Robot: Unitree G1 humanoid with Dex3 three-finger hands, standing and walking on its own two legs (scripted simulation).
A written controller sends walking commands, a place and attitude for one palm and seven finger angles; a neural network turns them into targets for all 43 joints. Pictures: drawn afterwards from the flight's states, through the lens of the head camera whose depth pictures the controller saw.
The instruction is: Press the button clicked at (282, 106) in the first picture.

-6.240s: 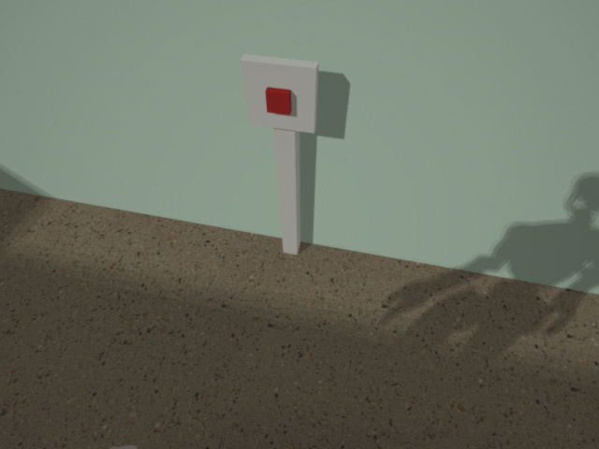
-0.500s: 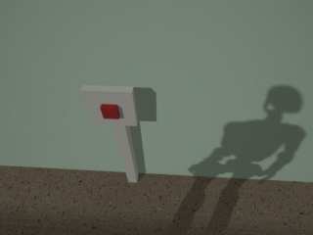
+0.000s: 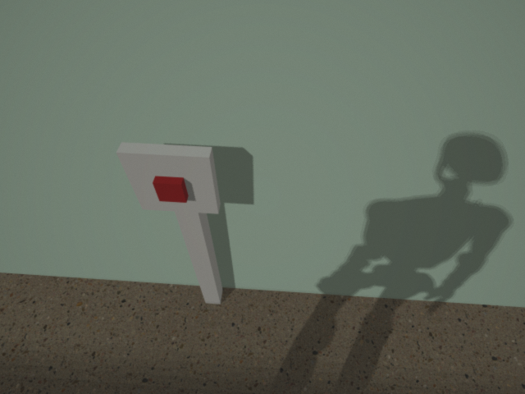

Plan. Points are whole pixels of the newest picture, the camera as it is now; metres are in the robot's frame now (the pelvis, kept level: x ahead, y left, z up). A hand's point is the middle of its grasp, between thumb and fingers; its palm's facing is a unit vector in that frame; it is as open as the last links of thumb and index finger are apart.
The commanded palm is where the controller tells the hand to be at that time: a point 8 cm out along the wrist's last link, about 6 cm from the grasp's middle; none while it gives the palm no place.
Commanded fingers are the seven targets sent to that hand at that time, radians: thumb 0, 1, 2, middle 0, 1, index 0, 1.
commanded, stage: look again from close up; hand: left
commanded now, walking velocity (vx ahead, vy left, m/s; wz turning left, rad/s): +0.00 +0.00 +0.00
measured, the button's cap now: (171, 188) +0.50 +0.23 -0.03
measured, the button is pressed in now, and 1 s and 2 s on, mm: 0 0 0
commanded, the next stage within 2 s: raise the hand and make a fist in 0.20 s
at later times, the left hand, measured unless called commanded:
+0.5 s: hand (152, 347) +0.19 +0.18 -0.04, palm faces +0.22 -0.97 -0.12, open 6.8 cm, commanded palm +0.11 +0.22 -0.07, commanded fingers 0.00 0.90 0.90 -0.50 -0.63 -0.50 -0.63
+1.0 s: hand (156, 377) +0.15 +0.17 -0.06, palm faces -0.05 -1.00 -0.03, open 3.6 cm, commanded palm +0.12 +0.23 -0.06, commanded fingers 0.00 0.90 0.90 -1.19 -1.38 -1.19 -1.38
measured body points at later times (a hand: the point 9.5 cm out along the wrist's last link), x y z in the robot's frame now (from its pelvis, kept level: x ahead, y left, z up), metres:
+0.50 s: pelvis +0.00 +0.00 -0.02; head +0.02 -0.02 +0.43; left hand +0.17 +0.23 -0.03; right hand +0.11 -0.26 -0.13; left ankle -0.04 +0.11 -0.74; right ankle +0.00 -0.10 -0.74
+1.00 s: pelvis -0.06 -0.01 -0.10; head +0.02 +0.00 +0.34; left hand +0.15 +0.23 -0.06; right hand +0.13 -0.21 -0.19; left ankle -0.04 +0.11 -0.74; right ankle -0.01 -0.10 -0.74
